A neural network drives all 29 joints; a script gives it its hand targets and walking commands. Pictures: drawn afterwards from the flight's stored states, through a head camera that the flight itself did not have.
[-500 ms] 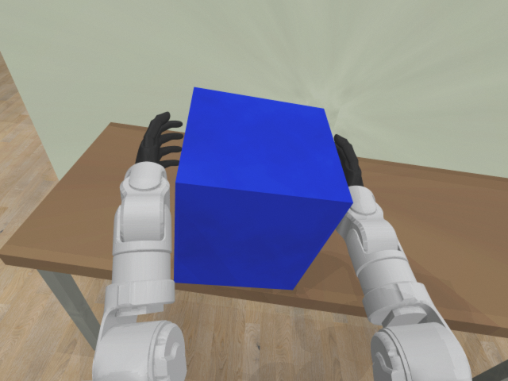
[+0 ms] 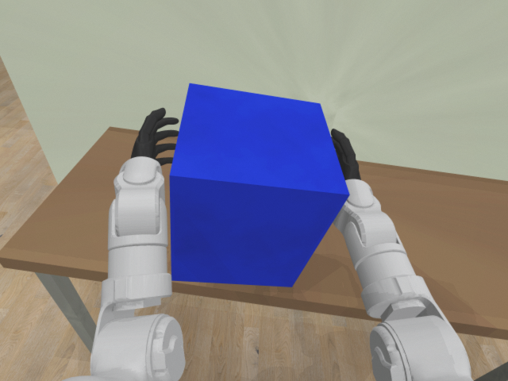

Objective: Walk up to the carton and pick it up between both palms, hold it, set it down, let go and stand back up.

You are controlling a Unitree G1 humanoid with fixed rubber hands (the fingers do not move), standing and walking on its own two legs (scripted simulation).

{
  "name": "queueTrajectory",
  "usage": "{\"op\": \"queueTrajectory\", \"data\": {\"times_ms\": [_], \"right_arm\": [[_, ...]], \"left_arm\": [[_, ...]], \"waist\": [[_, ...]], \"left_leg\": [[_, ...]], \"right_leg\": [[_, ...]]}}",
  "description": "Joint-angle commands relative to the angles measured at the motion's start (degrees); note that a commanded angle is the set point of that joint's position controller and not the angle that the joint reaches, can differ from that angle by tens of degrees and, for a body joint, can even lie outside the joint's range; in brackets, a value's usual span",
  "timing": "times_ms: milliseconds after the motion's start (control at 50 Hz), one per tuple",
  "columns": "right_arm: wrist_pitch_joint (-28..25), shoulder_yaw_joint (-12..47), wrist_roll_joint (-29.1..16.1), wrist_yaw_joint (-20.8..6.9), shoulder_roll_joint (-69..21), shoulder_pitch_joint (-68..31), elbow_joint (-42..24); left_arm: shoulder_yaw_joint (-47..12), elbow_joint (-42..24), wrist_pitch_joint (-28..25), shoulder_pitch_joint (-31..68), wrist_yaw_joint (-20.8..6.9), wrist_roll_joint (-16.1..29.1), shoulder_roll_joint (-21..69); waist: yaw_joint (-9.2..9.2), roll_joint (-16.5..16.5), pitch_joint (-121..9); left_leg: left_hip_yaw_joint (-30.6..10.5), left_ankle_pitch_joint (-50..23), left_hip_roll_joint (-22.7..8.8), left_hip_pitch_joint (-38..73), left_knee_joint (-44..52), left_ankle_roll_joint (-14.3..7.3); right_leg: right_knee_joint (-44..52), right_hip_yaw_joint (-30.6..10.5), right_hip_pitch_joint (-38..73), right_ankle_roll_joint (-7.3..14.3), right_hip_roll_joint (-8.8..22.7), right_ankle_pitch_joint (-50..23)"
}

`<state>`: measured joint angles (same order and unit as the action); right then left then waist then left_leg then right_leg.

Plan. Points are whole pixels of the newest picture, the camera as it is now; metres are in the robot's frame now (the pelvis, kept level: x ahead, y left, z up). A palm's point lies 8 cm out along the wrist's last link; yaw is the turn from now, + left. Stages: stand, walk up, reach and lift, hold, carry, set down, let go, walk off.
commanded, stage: reach and lift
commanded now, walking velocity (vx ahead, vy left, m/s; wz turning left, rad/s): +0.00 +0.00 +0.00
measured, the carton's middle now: (244, 193) +0.38 +0.02 +0.13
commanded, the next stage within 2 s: hold in 0.18 s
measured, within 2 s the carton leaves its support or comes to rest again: neither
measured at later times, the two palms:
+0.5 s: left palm (138, 158) +0.35 +0.17 +0.21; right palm (347, 173) +0.36 -0.13 +0.20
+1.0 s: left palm (142, 157) +0.35 +0.16 +0.21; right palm (350, 174) +0.36 -0.14 +0.19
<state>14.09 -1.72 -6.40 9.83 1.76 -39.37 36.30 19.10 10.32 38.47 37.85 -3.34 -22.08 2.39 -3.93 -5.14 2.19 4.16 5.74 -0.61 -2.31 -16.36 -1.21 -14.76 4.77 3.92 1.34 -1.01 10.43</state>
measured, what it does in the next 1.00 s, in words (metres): stands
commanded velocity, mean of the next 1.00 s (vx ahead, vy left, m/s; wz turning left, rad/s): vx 0.00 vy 0.00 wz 0.00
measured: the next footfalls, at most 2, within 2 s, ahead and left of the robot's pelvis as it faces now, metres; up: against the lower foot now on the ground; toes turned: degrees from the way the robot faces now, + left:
none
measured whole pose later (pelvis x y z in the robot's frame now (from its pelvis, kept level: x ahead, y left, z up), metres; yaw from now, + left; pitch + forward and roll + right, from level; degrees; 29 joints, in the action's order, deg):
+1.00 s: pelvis +0.00 +0.00 +0.00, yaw +0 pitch -10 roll +0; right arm 18.7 2.3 -11.2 11.4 3.6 -38.3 29.3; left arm 17.9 1.0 44.6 34.9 -4.1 -22.4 2.8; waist -4.8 -4.3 2.0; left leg 4.4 6.5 -0.6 -1.0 -17.1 -1.2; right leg -15.1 4.4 5.3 1.3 -1.0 10.8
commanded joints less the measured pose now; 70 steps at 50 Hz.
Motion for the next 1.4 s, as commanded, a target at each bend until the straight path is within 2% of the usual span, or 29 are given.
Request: {"op": "queueTrajectory", "data": {"times_ms": [0,20,40,80,120,180,220,260,320,340,420,480,560,620,640,680,700,780,800,860,900,1040,1100,1140,1180,1240,1300,1320,1380], "right_arm": [[-5.45,17.16,-4.42,-3.51,-28.48,-39.61,-19.64],[-5.15,17.40,-4.72,-3.44,-28.55,-38.94,-19.25],[-5.34,18.53,-5.29,-3.48,-28.71,-40.10,-21.64],[-4.90,18.32,-4.99,-3.48,-28.26,-39.97,-20.41],[-4.61,18.22,-5.20,-3.60,-28.01,-39.56,-20.47],[-4.27,19.13,-6.68,-3.85,-27.84,-39.87,-22.21],[-3.45,19.48,-6.94,-3.91,-27.35,-39.31,-21.60],[-2.66,20.00,-7.47,-4.06,-27.58,-40.78,-22.66],[-2.22,19.29,-7.41,-4.21,-27.58,-42.59,-23.75],[-1.97,19.07,-6.65,-4.34,-27.95,-43.33,-23.25],[-1.02,15.64,-4.68,-5.04,-27.81,-43.14,-18.97],[-1.08,14.49,-4.32,-5.11,-28.01,-44.25,-19.02],[-0.87,16.59,-5.65,-4.12,-28.94,-42.21,-19.45],[-0.02,17.04,-5.91,-3.22,-27.65,-40.93,-19.59],[0.31,16.71,-5.94,-3.18,-27.58,-39.85,-18.30],[0.00,18.40,-6.91,-3.28,-28.47,-39.84,-20.38],[-0.17,19.15,-7.44,-3.21,-29.14,-40.30,-21.48],[-0.62,20.94,-8.76,-3.05,-29.15,-40.99,-25.23],[-0.60,21.34,-8.71,-2.95,-29.09,-41.12,-26.11],[0.06,21.50,-9.00,-2.80,-28.91,-40.39,-25.97],[0.23,21.35,-8.50,-2.96,-28.56,-40.06,-26.01],[0.49,19.28,-7.31,-3.80,-27.92,-40.22,-24.13],[0.63,19.81,-7.66,-3.55,-28.62,-39.62,-23.43],[0.94,18.85,-6.70,-3.00,-28.38,-39.13,-22.35],[0.91,18.93,-6.46,-2.98,-28.21,-39.72,-22.97],[0.64,19.06,-7.05,-2.94,-29.13,-39.68,-23.25],[0.46,20.35,-7.88,-2.74,-29.21,-41.03,-24.90],[0.33,20.49,-7.87,-2.67,-29.60,-41.39,-25.82],[0.26,20.68,-7.56,-2.72,-29.36,-40.17,-24.54]], "left_arm": [[-26.05,-4.18,-1.35,26.63,-7.34,8.38,27.68],[-26.41,-4.86,-1.37,26.50,-7.25,8.65,27.86],[-26.87,-4.75,-1.32,25.94,-7.07,8.90,28.06],[-26.36,-3.81,-0.99,25.31,-6.83,8.16,28.19],[-26.26,-4.06,-0.52,24.96,-6.79,8.11,28.01],[-27.69,-6.90,0.39,25.04,-6.36,8.57,28.88],[-27.46,-7.78,1.13,24.73,-6.16,8.18,28.74],[-26.98,-7.26,2.20,25.00,-6.06,8.41,28.50],[-27.58,-7.93,3.01,25.80,-5.71,8.97,29.03],[-26.59,-6.84,3.36,26.07,-5.72,8.28,28.71],[-25.25,-4.11,3.63,28.58,-6.21,8.31,27.97],[-25.30,-3.94,3.63,30.23,-6.62,9.22,28.90],[-26.02,-5.94,3.36,28.93,-7.20,8.95,28.51],[-23.11,-3.81,4.52,25.28,-8.11,6.47,26.84],[-22.65,-4.87,4.56,25.51,-8.36,6.09,26.06],[-22.73,-6.91,4.60,25.17,-8.61,6.51,25.85],[-23.77,-8.05,4.30,26.18,-8.65,7.10,26.16],[-26.18,-10.38,3.53,25.92,-8.07,8.61,26.89],[-27.43,-11.54,3.40,26.34,-7.87,8.91,27.62],[-28.19,-11.80,3.80,26.58,-7.54,9.31,28.02],[-27.62,-10.40,4.18,24.91,-7.52,8.49,27.39],[-27.51,-10.43,3.91,26.59,-7.39,9.35,27.89],[-26.60,-9.90,4.22,25.95,-7.78,8.78,27.26],[-25.49,-8.19,4.57,25.85,-8.49,8.12,26.40],[-24.13,-7.40,4.76,25.04,-8.86,7.43,25.84],[-25.51,-9.92,4.17,26.95,-8.89,8.29,26.22],[-25.69,-9.44,4.28,26.29,-8.66,8.46,26.41],[-26.34,-10.06,3.96,27.29,-8.58,8.87,26.55],[-26.85,-10.05,3.54,27.25,-8.33,8.79,26.92]], "waist": [[-2.37,5.01,-21.36],[-2.12,5.40,-20.88],[-1.56,5.53,-21.93],[-1.21,5.31,-19.25],[-1.32,5.23,-18.55],[-1.22,6.95,-19.51],[-1.11,6.03,-18.29],[0.07,5.51,-17.95],[-0.13,4.97,-17.52],[0.33,4.06,-17.34],[-0.51,4.59,-15.08],[-1.18,4.90,-16.38],[-2.39,5.75,-20.57],[-1.33,4.84,-16.09],[-1.26,4.98,-14.76],[-0.43,4.29,-15.89],[-0.85,4.47,-17.34],[-0.60,4.86,-19.82],[-1.25,5.23,-20.51],[-1.38,6.77,-18.72],[-0.95,5.61,-17.87],[-1.20,5.30,-17.93],[-1.13,4.51,-17.68],[-1.62,4.10,-16.46],[-1.17,3.26,-15.18],[-1.30,4.99,-18.19],[-1.14,4.29,-18.88],[-1.15,5.34,-18.91],[-1.47,5.55,-18.70]], "left_leg": [[-1.16,-12.72,1.63,17.58,-3.23,1.26],[-1.26,-12.76,1.47,17.88,-3.09,1.46],[-1.74,-13.80,1.52,18.04,-3.52,1.33],[-1.45,-11.98,1.30,16.83,-2.67,1.22],[-1.41,-10.37,1.25,16.15,-2.12,1.27],[-1.74,-13.48,0.87,17.96,-2.68,1.80],[-1.94,-12.81,0.48,18.21,-2.33,1.61],[-1.53,-9.42,0.53,16.76,-1.55,1.01],[-1.42,-6.52,0.12,15.18,-0.81,0.72],[-1.25,-4.80,0.22,14.95,-0.16,0.38],[-1.07,3.31,-0.21,11.24,2.29,-0.58],[-1.23,2.31,-0.25,12.35,2.03,-0.56],[-1.04,-7.18,0.70,15.94,-1.12,0.31],[-0.78,-6.68,0.94,15.38,-0.54,0.51],[-0.61,-6.35,1.02,14.50,-0.36,0.32],[-0.20,-8.41,1.17,14.46,-0.54,0.22],[-0.49,-9.60,1.21,14.43,-0.97,0.29],[-0.59,-12.60,1.32,16.40,-2.17,1.01],[-0.85,-13.26,1.17,17.38,-2.33,1.29],[-1.18,-12.10,1.05,17.40,-2.45,1.68],[-1.08,-9.78,0.93,15.87,-1.53,1.13],[-1.22,-6.45,0.38,14.56,-0.07,0.85],[-0.74,-8.58,0.59,15.17,-0.62,0.64],[-0.60,-6.30,0.90,14.05,-0.16,0.35],[-0.38,-5.63,1.02,13.01,0.30,0.22],[-0.39,-7.78,0.95,14.29,-0.49,0.40],[-0.46,-8.99,1.24,14.48,-1.19,0.27],[-0.24,-9.09,1.42,14.39,-1.28,0.35],[-0.51,-9.29,1.15,14.83,-1.30,0.42]], "right_leg": [[1.77,0.16,-4.76,-4.15,-0.93,-14.12],[1.91,0.48,-5.17,-4.20,-0.94,-13.30],[1.68,0.15,-5.23,-4.28,-0.66,-14.38],[2.15,0.15,-5.70,-3.94,-0.77,-12.24],[2.20,0.47,-6.14,-3.81,-0.98,-10.14],[2.19,0.68,-6.24,-3.21,-1.41,-11.01],[2.32,0.94,-7.29,-3.08,-1.52,-9.18],[2.54,0.14,-6.96,-3.09,-1.33,-6.51],[2.62,0.25,-7.83,-2.82,-1.37,-4.19],[2.84,0.73,-8.28,-3.09,-1.55,-2.78],[3.49,-0.06,-8.80,-3.09,-0.85,2.42],[3.30,-0.14,-8.66,-3.20,-0.56,1.07],[2.65,-0.17,-5.53,-3.78,-0.71,-7.65],[3.02,-0.11,-4.82,-4.17,-0.59,-7.28],[2.93,-0.40,-5.18,-4.13,-0.27,-6.96],[2.78,-0.69,-3.96,-4.07,-0.49,-9.32],[2.22,0.13,-3.51,-4.21,-0.89,-10.49],[1.92,0.03,-3.43,-3.98,-1.23,-12.23],[2.03,-0.05,-4.35,-3.96,-1.26,-12.09],[2.14,0.04,-5.94,-3.31,-1.32,-10.08],[2.44,0.31,-5.69,-3.44,-1.29,-8.20],[2.76,0.35,-6.06,-2.99,-1.61,-5.27],[2.72,0.22,-5.34,-3.68,-1.37,-7.86],[2.93,0.00,-4.28,-3.83,-0.77,-7.41],[2.97,0.20,-3.77,-4.01,-0.99,-6.81],[2.51,-0.02,-4.10,-3.90,-0.76,-9.00],[2.19,-0.04,-3.52,-4.11,-0.85,-10.12],[2.32,-0.08,-3.59,-4.20,-0.66,-10.37],[2.53,-0.01,-4.75,-3.74,-1.02,-10.01]]}}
